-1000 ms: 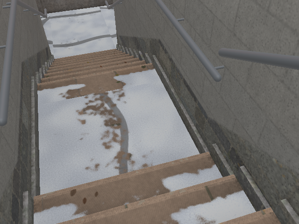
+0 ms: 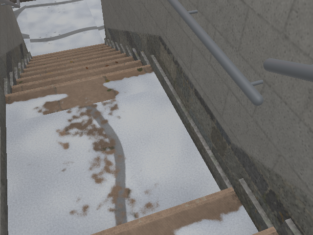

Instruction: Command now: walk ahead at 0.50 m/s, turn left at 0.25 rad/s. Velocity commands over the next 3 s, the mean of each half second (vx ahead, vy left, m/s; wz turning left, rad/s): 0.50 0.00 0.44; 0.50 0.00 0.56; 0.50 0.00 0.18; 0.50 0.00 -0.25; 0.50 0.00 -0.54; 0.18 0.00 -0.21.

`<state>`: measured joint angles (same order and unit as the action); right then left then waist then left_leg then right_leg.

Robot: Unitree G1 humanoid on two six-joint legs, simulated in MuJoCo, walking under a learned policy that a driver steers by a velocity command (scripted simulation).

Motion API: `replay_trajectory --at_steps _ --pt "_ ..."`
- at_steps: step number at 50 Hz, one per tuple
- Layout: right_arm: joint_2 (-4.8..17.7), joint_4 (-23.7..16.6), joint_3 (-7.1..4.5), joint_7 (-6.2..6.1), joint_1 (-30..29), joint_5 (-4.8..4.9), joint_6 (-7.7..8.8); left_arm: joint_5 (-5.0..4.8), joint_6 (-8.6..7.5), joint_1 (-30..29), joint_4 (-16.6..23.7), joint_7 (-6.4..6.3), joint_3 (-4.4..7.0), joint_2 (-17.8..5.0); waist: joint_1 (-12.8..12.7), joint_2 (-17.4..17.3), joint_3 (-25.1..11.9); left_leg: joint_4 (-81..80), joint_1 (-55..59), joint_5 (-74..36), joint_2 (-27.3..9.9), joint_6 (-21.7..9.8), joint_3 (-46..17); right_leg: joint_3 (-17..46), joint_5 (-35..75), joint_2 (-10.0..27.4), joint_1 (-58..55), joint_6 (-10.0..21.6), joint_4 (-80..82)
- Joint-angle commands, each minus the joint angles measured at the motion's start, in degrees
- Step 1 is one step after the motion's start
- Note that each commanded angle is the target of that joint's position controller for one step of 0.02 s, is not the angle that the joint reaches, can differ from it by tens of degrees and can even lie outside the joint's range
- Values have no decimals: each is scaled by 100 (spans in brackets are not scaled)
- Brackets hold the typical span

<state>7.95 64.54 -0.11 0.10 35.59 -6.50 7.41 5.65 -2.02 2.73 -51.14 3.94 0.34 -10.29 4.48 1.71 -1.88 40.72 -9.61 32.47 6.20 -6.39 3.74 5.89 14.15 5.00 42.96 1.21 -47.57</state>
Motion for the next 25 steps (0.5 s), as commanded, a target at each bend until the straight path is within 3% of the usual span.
replay_trajectory --at_steps 1,2,3,4,5,6,8,9,10,11,12,13,14,15,16,17,18,19,20,21,22,23,24,25 --pt "-320 105 194 10 1034 42 -34 163 -160 -1085 512 122 -177 12 330 70 512 -435 -12 -2078 -1217 -784 -1926 -240 1967 229 1096 87 1504" --pt "-14 -116 196 212 359 56 -104 128 -144 -985 572 140 -219 61 72 -287 511 -772 -2444 -1502 -917 -705 -1498 -765 2392 -45 -1348 207 968" --pt "339 -331 115 313 -109 36 -131 67 -86 -832 665 184 -173 -154 -65 -400 596 -895 -3436 -1189 -909 -686 -1401 -878 1991 -113 -2389 139 491" --pt "421 -351 110 380 -115 -1 -66 90 -68 -937 828 202 -130 -283 -65 -332 692 -778 -3386 -964 -947 -722 -1506 -745 1334 -75 -2570 46 438" --pt "467 -250 75 348 123 92 -8 26 -56 -1016 874 185 -119 -282 -30 -237 826 -466 -2841 -1238 -1058 -718 -1636 -717 647 -138 -2445 41 869" --pt "589 -149 0 272 465 156 52 10 -80 -1251 981 159 -125 -401 263 -293 906 -98 -1807 -1433 -983 -698 -1836 -710 98 -245 -1990 -10 1623" --pt "570 106 -66 78 956 365 -32 35 -104 -1267 770 76 -168 -390 667 -399 968 755 174 -1845 -870 -594 -2294 -466 -92 -187 -1330 -38 3453" --pt "702 148 -110 104 950 382 -129 -23 -107 -866 502 4 -133 -409 537 -403 877 1233 523 -2212 -775 -563 -2235 -531 309 -72 -1767 -14 4094" --pt "698 148 -90 236 602 189 -296 -85 -187 100 105 -16 -81 -443 53 -390 708 2182 -450 -2566 -856 -518 -2252 -560 1236 175 -3346 100 3855" --pt "302 218 48 410 877 7 -342 -101 -305 2081 -477 -107 180 -909 -721 -32 14 3503 -1779 -3020 -571 -75 -1845 -765 2125 424 -5841 483 3137" --pt "-417 315 161 576 1692 198 -324 -18 -315 3616 -771 -97 297 -1301 -880 1243 -1593 5905 -3608 619 -65 482 -1277 -83 5352 1438 -8898 1649 1015" --pt "-9 -200 85 652 1124 418 -318 37 -234 3990 -825 45 401 -1522 -1098 976 -2550 7676 -4354 1810 -219 563 -910 362 5563 2261 -9666 2109 431" --pt "275 -843 -26 680 -273 459 -279 135 -182 3631 -768 -32 417 -1471 -1345 470 -1666 7995 -5578 1560 -362 570 -576 625 3572 2343 -8875 2022 1043" --pt "506 -1051 -109 585 -876 497 -194 70 -152 2908 -590 -51 370 -1204 -1237 -37 -733 7560 -5585 928 -706 463 -573 339 2107 2312 -7016 1766 1688" --pt "348 -1072 -98 466 -911 394 -178 63 -143 2058 -401 -45 162 -605 -670 -468 -298 6115 -4939 -155 -1105 299 -1009 162 855 2107 -5389 1583 2203" --pt "278 -1068 -95 390 -1017 289 -218 -19 -202 1850 -394 -54 84 -338 -318 -251 269 5540 -4131 -396 -1309 147 -937 -164 1048 1946 -3844 1566 2384" --pt "-130 -1091 6 344 -1116 103 -209 -102 -420 1331 -163 -227 -117 258 0 -138 604 3816 -3306 -1726 -1684 -112 -1093 -566 571 1433 -2609 1382 2937" --pt "-227 -849 -13 389 -1056 56 -203 -150 -550 1263 -143 -360 -140 263 -31 -51 898 2310 -2658 -2974 -1651 -134 -927 -1010 199 1138 -1893 1384 3405" --pt "-171 -741 -73 439 -946 47 -273 -201 -589 1740 -371 -398 -96 30 -111 172 771 2246 -2473 -3192 -1429 -118 -681 -988 -174 1066 -2015 1505 3368" --pt "-111 -768 -89 471 -889 56 -292 -113 -618 2125 -552 -439 -119 -29 -89 242 499 2362 -2611 -3260 -1510 -96 -783 -747 -28 1310 -2304 1581 3380" --pt "-65 -885 -101 474 -1117 115 -317 36 -612 2311 -662 -399 -90 -137 -72 191 563 2313 -2951 -3221 -1588 -15 -889 -723 336 1481 -2513 1637 3173" --pt "-98 -896 -52 530 -919 93 -315 94 -631 2165 -616 -399 -80 -126 69 49 501 2300 -2888 -3652 -1607 -31 -964 -848 226 1414 -2432 1530 2839" --pt "-44 -982 -53 548 -1097 105 -317 142 -641 2065 -623 -366 -90 -159 32 -48 514 2228 -2961 -3766 -1614 -22 -949 -1003 127 1422 -2430 1449 2703" --pt "15 -1292 7 529 -1904 68 -318 90 -682 2290 -784 -504 -253 392 -332 -216 682 858 -4246 -4908 -2055 39 -1458 -920 -906 1499 -3596 1110 2464"
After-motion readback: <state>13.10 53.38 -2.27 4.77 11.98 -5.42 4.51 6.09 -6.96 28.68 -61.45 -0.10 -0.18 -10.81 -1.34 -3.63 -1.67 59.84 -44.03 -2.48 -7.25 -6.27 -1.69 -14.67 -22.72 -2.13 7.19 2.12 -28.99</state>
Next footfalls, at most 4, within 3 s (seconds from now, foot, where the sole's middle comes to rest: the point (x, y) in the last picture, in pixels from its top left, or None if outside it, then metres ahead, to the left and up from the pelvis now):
0.22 right None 0.30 -0.16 -0.91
0.78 left None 0.57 0.20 -1.08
1.22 right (130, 198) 0.97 0.11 -1.25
1.66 left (76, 189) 1.06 0.46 -1.25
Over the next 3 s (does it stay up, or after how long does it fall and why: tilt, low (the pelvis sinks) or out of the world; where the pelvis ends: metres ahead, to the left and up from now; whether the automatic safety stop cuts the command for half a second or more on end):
stays up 1.59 0.45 -0.48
